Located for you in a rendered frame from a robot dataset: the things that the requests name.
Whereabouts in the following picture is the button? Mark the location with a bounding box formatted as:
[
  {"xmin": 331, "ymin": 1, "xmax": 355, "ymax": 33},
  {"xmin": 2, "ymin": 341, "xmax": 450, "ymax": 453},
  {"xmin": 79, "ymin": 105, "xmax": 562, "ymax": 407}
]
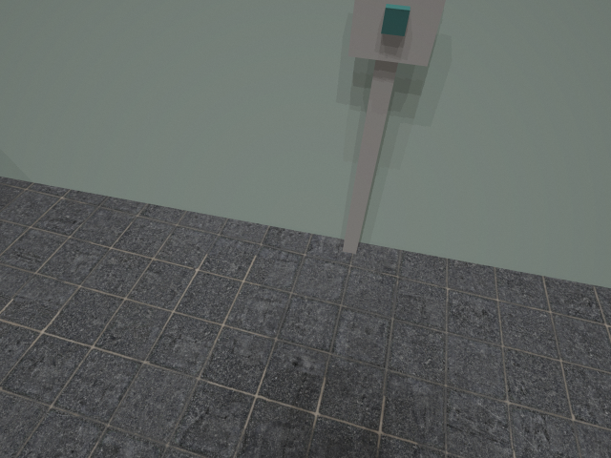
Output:
[{"xmin": 381, "ymin": 4, "xmax": 411, "ymax": 36}]

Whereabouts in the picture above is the panel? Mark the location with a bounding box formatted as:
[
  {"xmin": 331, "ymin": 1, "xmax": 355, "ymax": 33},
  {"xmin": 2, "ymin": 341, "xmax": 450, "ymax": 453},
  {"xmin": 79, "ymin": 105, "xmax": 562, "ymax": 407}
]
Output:
[{"xmin": 343, "ymin": 0, "xmax": 446, "ymax": 254}]

